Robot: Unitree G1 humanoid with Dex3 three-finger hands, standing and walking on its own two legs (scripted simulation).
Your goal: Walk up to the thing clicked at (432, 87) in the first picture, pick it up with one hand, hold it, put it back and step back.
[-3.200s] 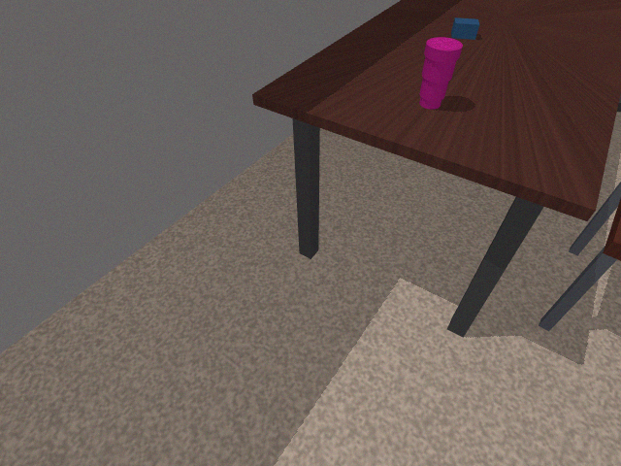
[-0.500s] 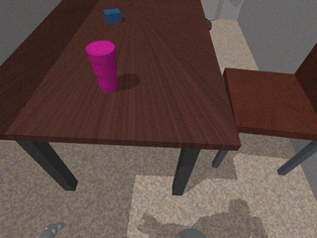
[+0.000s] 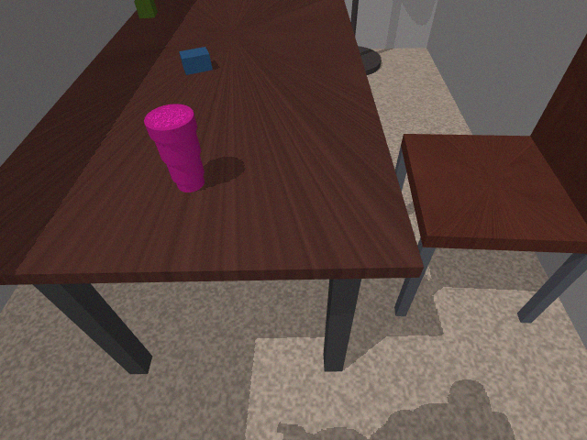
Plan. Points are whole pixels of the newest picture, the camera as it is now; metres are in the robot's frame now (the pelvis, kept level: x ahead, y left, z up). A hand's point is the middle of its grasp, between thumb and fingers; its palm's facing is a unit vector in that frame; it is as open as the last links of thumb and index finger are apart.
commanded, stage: walk up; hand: left
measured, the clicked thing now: (181, 152) +0.60 +0.24 +0.07
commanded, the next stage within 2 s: stand in 0.90 s
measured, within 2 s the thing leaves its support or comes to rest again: neither
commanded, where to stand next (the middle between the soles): +0.07 +0.01 m, yaw +3 degrees
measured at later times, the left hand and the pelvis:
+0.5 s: hand out of the picture +0.10 +0.26 -0.13, palm faces +0.00 -0.94 -0.33, open 7.4 cm; pelvis +0.00 +0.00 +0.02, yaw +1 degrees
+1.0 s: hand out of the picture +0.08 +0.26 -0.13, palm faces +0.02 -0.94 -0.33, open 7.4 cm; pelvis +0.01 +0.01 +0.02, yaw +2 degrees
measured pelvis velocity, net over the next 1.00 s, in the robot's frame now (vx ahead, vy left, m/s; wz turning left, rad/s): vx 0.01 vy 0.01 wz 0.03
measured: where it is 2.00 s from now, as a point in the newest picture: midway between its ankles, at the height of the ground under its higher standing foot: outside the picture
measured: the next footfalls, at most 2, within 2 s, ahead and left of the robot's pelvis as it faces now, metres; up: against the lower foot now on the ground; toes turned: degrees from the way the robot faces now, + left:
none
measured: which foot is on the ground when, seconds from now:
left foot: down 0.00-1.00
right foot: down 0.00-1.00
